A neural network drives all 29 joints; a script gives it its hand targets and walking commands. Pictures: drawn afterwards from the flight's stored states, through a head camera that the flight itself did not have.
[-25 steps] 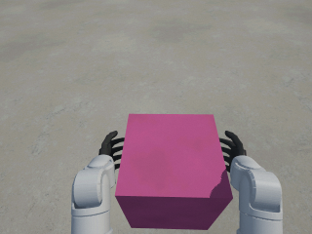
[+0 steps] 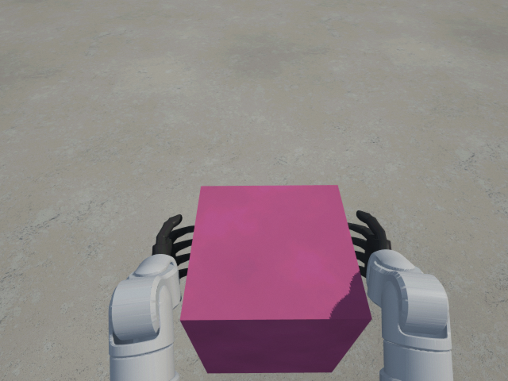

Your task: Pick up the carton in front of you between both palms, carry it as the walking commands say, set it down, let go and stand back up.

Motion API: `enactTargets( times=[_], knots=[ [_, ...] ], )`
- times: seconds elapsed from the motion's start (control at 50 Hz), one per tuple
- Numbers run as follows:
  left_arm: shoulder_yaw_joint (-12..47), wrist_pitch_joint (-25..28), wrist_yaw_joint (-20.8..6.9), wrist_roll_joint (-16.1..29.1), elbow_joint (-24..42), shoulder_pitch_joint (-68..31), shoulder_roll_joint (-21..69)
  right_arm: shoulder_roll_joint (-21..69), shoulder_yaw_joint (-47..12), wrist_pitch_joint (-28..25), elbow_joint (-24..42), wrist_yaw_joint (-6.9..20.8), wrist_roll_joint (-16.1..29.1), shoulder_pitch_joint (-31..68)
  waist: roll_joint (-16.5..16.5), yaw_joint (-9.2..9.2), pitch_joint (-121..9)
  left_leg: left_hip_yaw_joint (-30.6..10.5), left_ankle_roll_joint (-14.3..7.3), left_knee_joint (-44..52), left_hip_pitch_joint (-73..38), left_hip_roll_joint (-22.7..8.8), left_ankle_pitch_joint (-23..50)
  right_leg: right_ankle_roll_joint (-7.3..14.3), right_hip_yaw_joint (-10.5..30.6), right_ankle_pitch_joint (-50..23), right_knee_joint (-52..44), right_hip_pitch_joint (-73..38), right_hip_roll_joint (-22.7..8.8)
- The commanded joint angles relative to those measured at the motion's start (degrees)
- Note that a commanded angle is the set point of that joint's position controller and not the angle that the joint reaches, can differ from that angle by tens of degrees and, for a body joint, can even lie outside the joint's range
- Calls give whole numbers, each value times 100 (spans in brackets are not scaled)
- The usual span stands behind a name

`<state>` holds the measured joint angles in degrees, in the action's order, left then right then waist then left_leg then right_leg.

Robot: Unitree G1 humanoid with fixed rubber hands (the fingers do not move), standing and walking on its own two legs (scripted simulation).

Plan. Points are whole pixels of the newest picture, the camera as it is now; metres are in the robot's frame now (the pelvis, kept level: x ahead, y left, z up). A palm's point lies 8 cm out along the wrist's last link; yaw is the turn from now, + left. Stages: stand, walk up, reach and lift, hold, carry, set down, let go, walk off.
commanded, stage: carry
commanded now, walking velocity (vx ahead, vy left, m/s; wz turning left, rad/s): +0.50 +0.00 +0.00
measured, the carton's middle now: (269, 283) +0.27 +0.00 +0.01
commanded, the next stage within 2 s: none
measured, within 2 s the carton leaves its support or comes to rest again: neither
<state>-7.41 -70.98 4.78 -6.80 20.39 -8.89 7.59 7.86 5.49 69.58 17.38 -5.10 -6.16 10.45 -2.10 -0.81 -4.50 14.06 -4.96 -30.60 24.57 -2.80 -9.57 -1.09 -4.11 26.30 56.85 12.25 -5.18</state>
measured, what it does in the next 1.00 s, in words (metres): walks ahead: right foot, then left foot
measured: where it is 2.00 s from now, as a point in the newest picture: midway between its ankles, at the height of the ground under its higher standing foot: outside the picture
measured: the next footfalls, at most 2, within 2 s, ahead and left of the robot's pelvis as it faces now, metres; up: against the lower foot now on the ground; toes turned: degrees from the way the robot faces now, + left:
right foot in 0.34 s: +0.36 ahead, -0.11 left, +0.00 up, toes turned +10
left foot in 0.50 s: +0.24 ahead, +0.11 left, +0.00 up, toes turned +6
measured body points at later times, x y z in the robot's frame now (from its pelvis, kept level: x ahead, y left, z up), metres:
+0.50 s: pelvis +0.26 -0.02 +0.01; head +0.28 -0.03 +0.46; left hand +0.53 +0.14 +0.07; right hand +0.54 -0.16 +0.07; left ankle +0.19 +0.10 -0.72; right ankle +0.32 -0.10 -0.73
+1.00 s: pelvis +0.33 +0.01 +0.01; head +0.32 +0.01 +0.46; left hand +0.60 +0.17 +0.07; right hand +0.61 -0.13 +0.07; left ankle +0.20 +0.10 -0.72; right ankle +0.33 -0.10 -0.72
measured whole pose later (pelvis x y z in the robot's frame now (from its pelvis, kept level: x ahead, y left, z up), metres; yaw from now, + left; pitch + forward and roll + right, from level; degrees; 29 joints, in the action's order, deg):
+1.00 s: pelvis +0.33 +0.01 +0.01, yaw +2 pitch +4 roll -1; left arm -5.7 -64.5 4.3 -7.8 12.3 -7.6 7.5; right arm 7.5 6.2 64.1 11.8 -3.7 -8.0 8.1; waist 0.8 0.4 -6.8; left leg 6.9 1.0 -28.6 6.8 -2.8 -21.4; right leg 0.6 -11.6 13.5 30.4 17.8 -3.4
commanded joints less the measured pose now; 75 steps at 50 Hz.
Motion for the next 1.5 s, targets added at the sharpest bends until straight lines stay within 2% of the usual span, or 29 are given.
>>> enactTargets(
  times=[0.0, 0.02, 0.04, 0.1, 0.16, 0.2, 0.24, 0.26, 0.3, 0.32, 0.34, 0.36, 0.38, 0.42, 0.44, 0.48, 0.5, 0.52, 0.54, 0.56, 0.64, 0.72, 0.86, 1.0, 1.1, 1.16, 1.26, 1.36, 1.48],
  knots=[
    [4350, 89, -1492, 2420, 467, -2932, 5224, 5387, -3981, -28, 558, 1508, 2376, 2476, 664, -50, -1809, -2725, -482, 1435, -3442, -1863, 1576, 224, 420, -369, 1355, 2651, -165],
    [4384, 147, -1492, 2458, 482, -2994, 5387, 5519, -4029, -74, 649, 1513, 2433, 2652, 583, -9, -1806, -2330, -295, 1585, -3106, -1742, 1327, 219, 451, -698, 936, 2441, -283],
    [4396, 198, -1477, 2472, 534, -3020, 5478, 5596, -4064, -115, 741, 1518, 2473, 2741, 673, 4, -1804, -1965, -198, 1680, -2928, -1647, 1411, 183, 314, -892, 659, 2239, -251],
    [4446, 318, -1386, 2424, 668, -2864, 5543, 5548, -4104, -174, 987, 1547, 2547, 2677, 912, 27, -1707, -1183, -201, 1673, -2841, -1433, 2468, 62, -56, -1098, -313, 2062, -51],
    [4462, 322, -1292, 2380, 888, -2733, 5384, 5325, -4066, -155, 1161, 1544, 2538, 2490, 1075, 41, -1583, -603, -154, 1449, -2915, -1194, 3420, 10, -374, -1498, -1506, 1891, 133],
    [4442, 244, -1271, 2370, 909, -2618, 5215, 5143, -3980, -96, 1110, 1516, 2428, 2234, 1221, 17, -1508, -342, -52, 1308, -2922, -1096, 3961, 23, -558, -2140, -2175, 1604, 293],
    [4421, 149, -1303, 2386, 852, -2497, 5052, 5013, -3897, -37, 968, 1490, 2280, 1990, 1235, -25, -1518, -196, 72, 1027, -2981, -976, 3824, 12, -718, -2745, -2723, 1209, 415],
    [4405, 109, -1334, 2398, 799, -2442, 5000, 4968, -3867, -12, 902, 1483, 2219, 1949, 1184, -17, -1488, -154, 146, 801, -2914, -926, 3591, 10, -798, -3036, -3049, 904, 459],
    [4350, 46, -1406, 2383, 662, -2409, 4926, 4872, -3854, 38, 760, 1478, 2149, 2008, 776, 84, -1433, -36, 475, 83, -2343, -706, 2869, 5, -865, -4090, -3994, -307, 390],
    [4287, 4, -1442, 2370, 580, -2453, 4832, 4816, -3846, 56, 681, 1475, 2123, 2026, 489, 77, -1579, -145, 689, -343, -1750, -601, 1811, 44, -296, -5473, -3709, -1171, -252],
    [4208, -1, -1475, 2296, 379, -2418, 4786, 4793, -3917, 117, 703, 1463, 2150, 2192, -339, 118, -2046, -464, 828, -1047, -871, -373, -147, 643, 659, -7916, -2932, -2373, -1288],
    [4106, 31, -1483, 2260, 97, -2173, 4853, 4783, -3947, 171, 633, 1467, 2164, 2204, -1021, 199, -2342, -777, 855, -1441, -269, -101, -1981, 1170, 1199, -8531, -2942, -2934, -1676],
    [4085, 92, -1495, 2246, 18, -2112, 4981, 4875, -4029, 157, 599, 1482, 2204, 2231, -965, 174, -2365, -1049, 804, -1347, -97, -150, -2472, 1307, 1268, -7854, -3212, -2819, -1738],
    [4096, 201, -1500, 2270, 85, -2332, 5359, 5194, -4137, 51, 664, 1528, 2336, 2587, -681, 126, -2291, -1103, 655, -307, -556, -179, -2462, 1037, 934, -6147, -3569, -2268, -1429],
    [4113, 246, -1504, 2298, 166, -2477, 5504, 5360, -4181, -10, 715, 1540, 2412, 2743, -672, 125, -2266, -1045, 632, 170, -881, -153, -2109, 877, 730, -5632, -3639, -2000, -1266],
    [4156, 318, -1503, 2352, 357, -2640, 5593, 5561, -4278, -103, 866, 1530, 2486, 2827, -519, 88, -2356, -873, 673, 988, -1530, -165, -602, 621, 200, -4717, -3521, -1675, -938],
    [4171, 346, -1500, 2371, 460, -2684, 5588, 5605, -4304, -134, 935, 1521, 2503, 2848, -412, 84, -2357, -908, 698, 1079, -1697, -330, -81, 502, -12, -4332, -3445, -1521, -776],
    [4199, 365, -1496, 2397, 547, -2830, 5576, 5585, -4295, -151, 1000, 1512, 2490, 2949, -247, 91, -2274, -996, 699, 981, -1726, -520, 325, 424, -108, -4234, -3285, -1397, -664],
    [4227, 352, -1483, 2421, 607, -2850, 5521, 5535, -4288, -133, 1031, 1497, 2478, 2953, 27, 110, -2215, -1039, 669, 646, -1775, -689, 1127, 389, -120, -4318, -3120, -1263, -573],
    [4246, 325, -1463, 2441, 667, -2859, 5440, 5439, -4253, -109, 1053, 1485, 2470, 2898, 194, 103, -2191, -1018, 663, 431, -1850, -732, 1516, 381, -99, -4553, -2985, -1163, -542],
    [4177, 157, -1410, 2301, 410, -2439, 5093, 5112, -4042, 22, 663, 1466, 2307, 2253, 391, 66, -2177, -1002, 676, 81, -1841, -672, 2630, 432, -139, -5517, -2468, -955, -510],
    [4205, 134, -1461, 2240, 34, -2394, 5118, 5117, -3965, 20, 258, 1503, 2185, 2163, 332, 77, -1983, -984, 700, 84, -1691, -594, 2843, 383, -237, -5698, -2342, -818, -443],
    [4394, 481, -1521, 2243, -159, -2790, 5342, 5350, -4090, -334, 65, 1575, 2158, 2569, 467, 90, -1675, -1024, 637, 245, -2045, -654, 3636, 201, -393, -4573, -2493, -401, -231],
    [4338, 1020, -1513, 1985, -424, -2563, 5199, 5192, -4023, -871, -212, 1570, 1862, 2357, 319, 81, -1864, -1023, 589, 255, -1947, -627, 3095, 300, -272, -5078, -2441, -748, -394],
    [4119, 1446, -1492, 1708, -669, -2363, 4947, 4972, -3843, -1297, -485, 1551, 1600, 2181, 399, 82, -1817, -1066, 522, 218, -1997, -694, 3268, 256, -278, -4475, -2394, -555, -379],
    [3909, 1749, -1477, 1500, -887, -2312, 4771, 4815, -3652, -1607, -715, 1526, 1388, 2110, 421, 75, -1794, -1076, 476, 171, -1914, -703, 3104, 252, -259, -4232, -2344, -525, -407],
    [3516, 2354, -1458, 1162, -1308, -2529, 4572, 4615, -3282, -2213, -1119, 1484, 1036, 2306, 359, 72, -1669, -1086, 399, 227, -1692, -654, 2215, 253, -207, -3692, -2423, -418, -449],
    [2946, 2996, -1478, 782, -2141, -2927, 4525, 4550, -2760, -2848, -1886, 1477, 649, 2668, 261, 85, -1534, -1128, 364, 406, -1511, -596, 1244, 281, -144, -3407, -2627, -390, -492],
    [2725, 3510, -1578, 608, -2827, -3309, 4947, 4987, -2534, -3351, -2547, 1585, 486, 3068, 251, 90, -1557, -1207, 321, 525, -1427, -582, 765, 278, -100, -3068, -2784, -407, -497]
  ],
)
